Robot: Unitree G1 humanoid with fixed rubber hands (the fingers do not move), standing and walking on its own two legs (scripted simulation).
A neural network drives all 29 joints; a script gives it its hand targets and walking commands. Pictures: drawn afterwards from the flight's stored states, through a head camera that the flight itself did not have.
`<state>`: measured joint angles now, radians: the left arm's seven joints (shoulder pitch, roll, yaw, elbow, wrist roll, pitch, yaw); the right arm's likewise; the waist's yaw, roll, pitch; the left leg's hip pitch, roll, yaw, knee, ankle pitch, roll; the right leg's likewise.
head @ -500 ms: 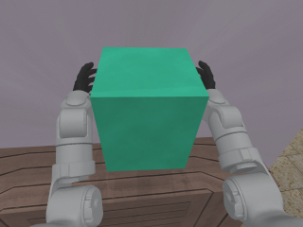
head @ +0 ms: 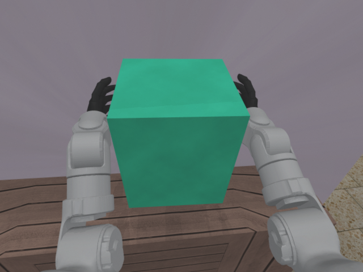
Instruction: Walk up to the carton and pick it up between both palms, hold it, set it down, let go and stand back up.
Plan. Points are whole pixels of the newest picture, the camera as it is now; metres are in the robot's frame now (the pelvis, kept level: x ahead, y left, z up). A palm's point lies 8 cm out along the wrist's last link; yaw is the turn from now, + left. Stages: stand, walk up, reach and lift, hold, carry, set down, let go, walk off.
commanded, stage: hold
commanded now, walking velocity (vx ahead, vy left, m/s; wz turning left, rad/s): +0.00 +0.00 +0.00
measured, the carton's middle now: (175, 134) +0.36 +0.01 +0.18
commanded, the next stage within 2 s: none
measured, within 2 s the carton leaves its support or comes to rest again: neither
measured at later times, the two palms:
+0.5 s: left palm (94, 112) +0.36 +0.17 +0.24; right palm (243, 108) +0.37 -0.13 +0.24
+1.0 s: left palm (98, 114) +0.36 +0.16 +0.23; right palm (245, 112) +0.37 -0.14 +0.23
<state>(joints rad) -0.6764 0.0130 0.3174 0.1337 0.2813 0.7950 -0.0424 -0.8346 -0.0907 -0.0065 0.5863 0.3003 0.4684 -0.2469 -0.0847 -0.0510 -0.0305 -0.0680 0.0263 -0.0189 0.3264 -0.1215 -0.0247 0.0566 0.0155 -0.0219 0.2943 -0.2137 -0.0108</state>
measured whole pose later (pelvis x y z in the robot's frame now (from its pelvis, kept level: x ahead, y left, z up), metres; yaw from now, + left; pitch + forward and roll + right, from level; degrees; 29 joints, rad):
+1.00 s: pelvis +0.00 +0.00 +0.00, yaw +0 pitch -8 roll +0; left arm -0.68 0.01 0.33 0.14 0.30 0.80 -0.05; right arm -0.83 -0.08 -0.02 0.60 0.28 0.46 -0.24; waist -0.08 -0.05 -0.03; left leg -0.06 0.02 -0.01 0.31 -0.12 -0.02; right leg 0.06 0.01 -0.02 0.29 -0.21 -0.01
